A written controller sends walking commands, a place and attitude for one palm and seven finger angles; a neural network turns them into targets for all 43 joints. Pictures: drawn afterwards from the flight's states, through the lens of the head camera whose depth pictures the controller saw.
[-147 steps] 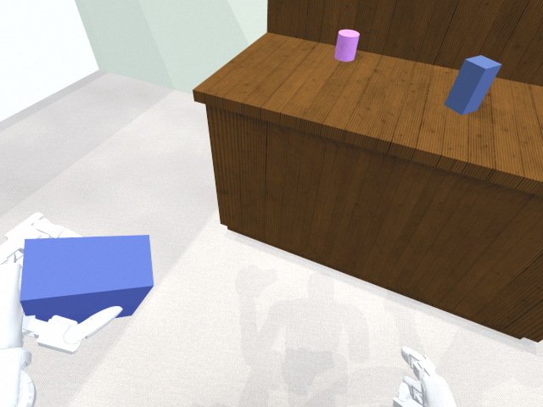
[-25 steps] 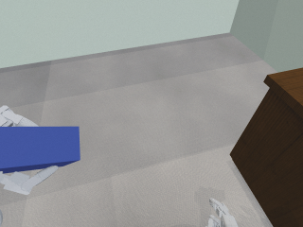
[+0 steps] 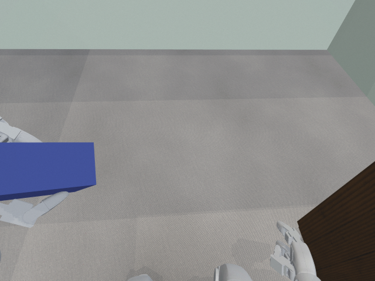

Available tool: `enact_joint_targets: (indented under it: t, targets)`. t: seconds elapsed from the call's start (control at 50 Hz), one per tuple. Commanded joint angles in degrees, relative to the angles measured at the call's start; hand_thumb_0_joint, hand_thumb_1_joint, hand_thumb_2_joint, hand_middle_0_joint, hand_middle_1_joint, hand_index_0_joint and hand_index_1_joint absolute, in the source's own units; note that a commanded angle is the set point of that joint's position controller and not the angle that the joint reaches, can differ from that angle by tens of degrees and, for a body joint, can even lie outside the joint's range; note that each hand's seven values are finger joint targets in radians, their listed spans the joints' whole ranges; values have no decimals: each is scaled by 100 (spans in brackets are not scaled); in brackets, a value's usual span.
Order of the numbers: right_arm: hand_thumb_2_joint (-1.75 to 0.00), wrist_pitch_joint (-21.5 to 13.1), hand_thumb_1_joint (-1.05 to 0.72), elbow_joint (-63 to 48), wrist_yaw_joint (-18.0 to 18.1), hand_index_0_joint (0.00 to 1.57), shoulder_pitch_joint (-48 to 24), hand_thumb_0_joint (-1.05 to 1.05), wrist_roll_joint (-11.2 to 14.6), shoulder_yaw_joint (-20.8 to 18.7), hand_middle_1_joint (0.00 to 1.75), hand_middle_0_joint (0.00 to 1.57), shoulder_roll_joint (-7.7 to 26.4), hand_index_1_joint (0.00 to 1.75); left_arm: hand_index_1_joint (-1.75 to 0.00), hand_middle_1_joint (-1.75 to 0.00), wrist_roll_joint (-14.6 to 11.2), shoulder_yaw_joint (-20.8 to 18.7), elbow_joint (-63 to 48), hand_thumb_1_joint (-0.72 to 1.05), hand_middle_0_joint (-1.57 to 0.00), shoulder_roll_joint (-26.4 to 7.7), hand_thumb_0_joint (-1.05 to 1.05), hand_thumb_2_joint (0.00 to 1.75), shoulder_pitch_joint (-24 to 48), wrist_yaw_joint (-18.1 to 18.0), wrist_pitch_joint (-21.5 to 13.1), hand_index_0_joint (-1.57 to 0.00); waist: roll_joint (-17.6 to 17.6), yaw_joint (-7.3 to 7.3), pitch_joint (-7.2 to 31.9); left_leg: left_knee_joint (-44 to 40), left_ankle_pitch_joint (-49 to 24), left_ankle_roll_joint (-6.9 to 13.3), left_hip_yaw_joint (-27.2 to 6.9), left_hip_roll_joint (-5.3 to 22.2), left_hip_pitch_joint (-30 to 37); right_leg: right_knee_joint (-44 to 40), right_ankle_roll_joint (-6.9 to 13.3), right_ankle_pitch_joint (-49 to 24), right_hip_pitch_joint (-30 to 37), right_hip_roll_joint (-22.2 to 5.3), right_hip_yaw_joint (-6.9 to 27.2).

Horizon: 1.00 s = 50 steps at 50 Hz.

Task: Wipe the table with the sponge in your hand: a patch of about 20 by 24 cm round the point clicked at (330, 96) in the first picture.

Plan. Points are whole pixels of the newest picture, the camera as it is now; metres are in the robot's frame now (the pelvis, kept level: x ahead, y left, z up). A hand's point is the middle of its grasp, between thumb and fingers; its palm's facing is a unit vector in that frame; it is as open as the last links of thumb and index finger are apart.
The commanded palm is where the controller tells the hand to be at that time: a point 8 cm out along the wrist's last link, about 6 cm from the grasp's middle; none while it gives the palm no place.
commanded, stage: walk to a spot facing it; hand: left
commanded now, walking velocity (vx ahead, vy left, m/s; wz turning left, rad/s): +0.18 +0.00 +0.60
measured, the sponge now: (55, 172) +0.24 +0.21 +0.18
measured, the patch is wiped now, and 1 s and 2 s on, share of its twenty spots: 0.00 0.00 0.00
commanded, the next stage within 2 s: none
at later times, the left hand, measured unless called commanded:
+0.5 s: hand (24, 204) +0.19 +0.22 +0.20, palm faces +0.60 -0.67 -0.44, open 10.0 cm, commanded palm +0.12 +0.25 +0.19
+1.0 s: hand out of the picture +0.06 +0.20 +0.19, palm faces +0.78 -0.40 -0.48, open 10.0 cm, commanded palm -0.01 +0.20 +0.19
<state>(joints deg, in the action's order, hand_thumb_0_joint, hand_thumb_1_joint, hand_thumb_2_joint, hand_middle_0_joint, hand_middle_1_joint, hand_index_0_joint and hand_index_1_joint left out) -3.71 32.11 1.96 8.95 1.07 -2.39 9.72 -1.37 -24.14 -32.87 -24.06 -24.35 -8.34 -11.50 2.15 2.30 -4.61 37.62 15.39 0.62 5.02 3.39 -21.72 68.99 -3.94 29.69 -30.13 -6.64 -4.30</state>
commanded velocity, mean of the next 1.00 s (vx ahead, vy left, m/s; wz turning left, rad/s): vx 0.05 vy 0.00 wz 0.60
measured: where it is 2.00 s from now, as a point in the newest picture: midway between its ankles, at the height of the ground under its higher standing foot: outside the picture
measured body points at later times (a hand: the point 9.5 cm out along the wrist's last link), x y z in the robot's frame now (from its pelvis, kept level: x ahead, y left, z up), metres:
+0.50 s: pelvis +0.05 -0.07 +0.02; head +0.09 -0.06 +0.47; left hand +0.15 +0.25 +0.22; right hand +0.31 -0.27 -0.05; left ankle +0.02 +0.06 -0.68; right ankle +0.11 -0.15 -0.72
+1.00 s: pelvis +0.03 -0.12 +0.01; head +0.06 -0.13 +0.46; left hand +0.01 +0.22 +0.21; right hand +0.28 -0.18 -0.11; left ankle -0.01 +0.04 -0.69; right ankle +0.09 -0.19 -0.72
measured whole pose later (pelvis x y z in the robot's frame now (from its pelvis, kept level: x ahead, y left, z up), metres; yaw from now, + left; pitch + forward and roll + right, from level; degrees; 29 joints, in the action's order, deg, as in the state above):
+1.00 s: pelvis +0.03 -0.12 +0.01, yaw +36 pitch -1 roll +0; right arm -4.0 36.6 1.6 11.5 0.0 1.7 9.5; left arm -2.6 -20.4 -29.1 -21.1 -26.4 -6.9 -6.8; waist -4.4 -2.1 -2.8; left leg 47.3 21.7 -1.5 -5.1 -0.3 -27.3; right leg 33.4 1.5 16.8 -15.2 -0.7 -7.4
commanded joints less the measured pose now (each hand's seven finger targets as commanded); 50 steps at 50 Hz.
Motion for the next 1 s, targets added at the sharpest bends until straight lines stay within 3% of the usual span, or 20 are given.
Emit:
enact_joint_targets:
  t: [0.0, 0.12, 0.14, 0.16, 0.18, 0.2, 0.26, 0.36, 0.46, 0.52, 0.54, 0.56, 0.58, 0.64, 0.7, 0.88, 0.9, 0.94, 0.96, 0.98]
  targets:
    - [-90, -437, -90, -709, 16, 20, -53, 0, 10, -157, 30, 20, 792, 30, -160, -160, -178, -607, -1892, 10, -120, -624, 0, 130, -559, -69, -486, -120, -1967, -256, 1201, -1830, -1080, 998, -1533, 1095, 574, -1469, -94, -669, 447, 136, -189]
    - [-90, -450, -90, -564, 183, 20, -85, 0, -21, 7, 30, 20, 718, 30, -160, -160, -122, -356, -660, 10, -120, -408, 0, 130, 0, 0, -134, -120, -1137, -388, 951, -829, -185, 558, -1217, 817, -114, -3918, -149, -1101, 2109, 575, -553]
    - [-90, -438, -90, -568, 211, 20, -78, 0, 24, 50, 30, 20, 591, 30, -160, -160, -48, -306, -590, 10, -120, -469, 0, 130, 237, -5, -51, -120, -271, -403, 969, 149, 598, 294, -747, 365, -359, -4787, 49, -1317, 2390, -5, 26]
    - [-90, -406, -90, -614, 249, 20, -142, 0, -13, 101, 30, 20, 430, 30, -160, -160, -1, -390, -429, 10, -120, -838, 0, 130, 514, -72, 53, -120, 1783, -370, 832, 2084, 2055, -128, -100, -427, -1703, -5331, 703, -1693, 2853, -1663, 2288]
    - [-90, -475, -90, -568, 299, 20, -195, 0, -115, 44, 30, 20, 713, 30, -160, -160, -58, -563, -231, 10, -120, -1028, 0, 130, 711, -167, 140, -120, 1691, -434, 904, 3345, 1837, -186, -638, -313, -1661, -5527, 1050, -1891, 2350, -2296, 2935]
    - [-90, -447, -90, -487, 269, 20, -176, 0, -170, 55, 30, 20, 703, 30, -160, -160, -4, -324, -200, 10, -120, -836, 0, 130, 687, -144, 133, -120, 1308, -328, 704, 3837, 1465, -248, -762, -182, -1582, -5456, 1118, -2063, 2083, -2153, 2764]
    - [-90, -255, -90, -433, 264, 20, -559, 0, -135, 135, 30, 20, 617, 30, -160, -160, -1, -130, -579, 10, -120, -715, 0, 130, 644, -76, -49, -120, 807, -301, 715, 4039, 934, -460, -485, -12, -1383, -4981, 901, -3289, 2167, -1573, 655]
    - [-90, -166, -90, -725, 345, 20, -515, 0, -178, 33, 30, 20, 639, 30, -160, -160, -85, -474, -1120, 10, -120, -903, 0, 130, 114, -228, -113, -120, 692, -364, 1039, 1989, 842, -419, 78, 53, -536, -4818, 917, -3891, 2270, -1513, -213]
    - [-90, -80, -90, -1010, 304, 20, -274, 0, -185, -24, 30, 20, 604, 30, -160, -160, -141, -601, -1370, 10, -120, -756, 0, 130, -388, -353, -88, -120, 845, -475, 1337, 360, 1060, -352, 316, 10, -227, -4371, 1026, -4374, 2726, -1722, -180]
    - [-90, 5, -90, -1021, 311, 20, 9, 0, -160, -89, 30, 20, 685, 30, -160, -160, -189, -542, -1395, 10, -120, -706, 0, 130, -267, -344, -109, -120, 310, -151, 1526, -1042, 4, -283, 380, -257, 775, -3286, 598, -4061, 2284, -1460, -441]
    - [-90, -4, -90, -1028, 326, 20, 43, 0, -124, -158, 30, 20, 818, 30, -160, -160, -234, -401, -1583, 10, -120, -630, 0, 130, -243, -311, -151, -120, -593, -60, 1577, -1470, -1016, -46, -235, 180, 1393, -2175, 321, -3386, 1685, -1065, -633]
    - [-90, -115, -90, -1090, 287, 20, -71, 0, -132, -173, 30, 20, 994, 30, -160, -160, -275, -376, -1880, 10, -120, -685, 0, 130, -150, -264, -304, -120, -2162, -153, 1443, -1667, -4061, 736, -2268, 1546, 1978, -969, -114, -500, 225, -107, -637]
    - [-90, -230, -90, -971, 195, 20, 104, 0, -135, -149, 30, 20, 922, 30, -160, -160, -123, -502, -1546, 10, -120, -827, 0, 130, -284, -172, -417, -120, -2406, -223, 1255, -1535, -5596, 1278, -3182, 2176, 2173, -268, -80, 1107, -619, 118, -78]
    - [-90, -411, -90, -795, 1, 20, 9, 0, -29, -252, 30, 20, 964, 30, -160, -160, 35, -465, -2028, 10, -120, -905, 0, 130, -86, -58, -484, -120, -1720, -179, 1321, -1158, -4425, 1033, -2196, 1474, 2091, -453, -104, 163, -805, 156, 235]
    - [-90, -476, -90, -744, -59, 20, 68, 0, -20, -166, 30, 20, 893, 30, -160, -160, -140, -351, -2017, 10, -120, -666, 0, 130, -584, -41, -320, -120, -1928, -185, 1282, -1395, -3595, 740, -1525, 986, 1287, -1209, -170, -492, 199, 419, -10]
    - [-90, -428, -90, -541, 42, 20, -129, 0, -68, 23, 30, 20, 791, 30, -160, -160, -262, -285, -824, 10, -120, -519, 0, 130, -125, 66, 28, -120, -1282, -346, 1149, -1418, -798, 722, -2034, 829, 217, -3859, -116, -548, 2123, 783, -177]
    - [-90, -386, -90, -571, 48, 20, -200, 0, -51, 59, 30, 20, 717, 30, -160, -160, -214, -267, -768, 10, -120, -541, 0, 130, 70, 67, 65, -120, -810, -417, 1125, -1016, 25, 549, -1861, 581, -280, -4711, 47, -893, 2633, 482, 21]
    - [-90, -343, -90, -666, 95, 20, -302, 0, -43, 78, 30, 20, 612, 30, -160, -160, -123, -448, -704, 10, -120, -1080, 0, 130, 499, -70, 198, -120, 1581, -424, 800, 2305, 1696, -238, -523, -596, -1967, -5874, 1086, -227, 2666, -2085, 3113]
    - [-90, -392, -90, -583, 124, 20, -387, 0, -127, -51, 30, 20, 878, 30, -160, -160, -183, -265, -849, 10, -120, -912, 0, 130, 754, -111, 176, -120, 1250, -316, 603, 3251, 1210, -291, -896, -356, -1757, -5952, 1095, -436, 1991, -2158, 2965]
    - [-90, -338, -90, -486, 129, 20, -376, 0, -169, 24, 30, 20, 745, 30, -160, -160, -142, -326, -587, 10, -120, -902, 0, 130, 398, -87, 126, -120, 754, -283, 466, 3787, 796, -378, -804, -252, -1722, -5771, 1033, -968, 1803, -1787, 2263]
